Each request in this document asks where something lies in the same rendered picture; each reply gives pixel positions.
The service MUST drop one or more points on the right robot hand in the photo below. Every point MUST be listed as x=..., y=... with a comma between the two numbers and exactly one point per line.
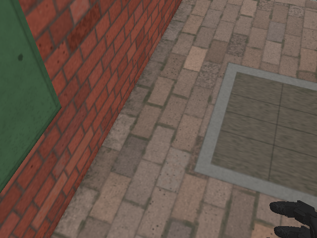
x=300, y=211

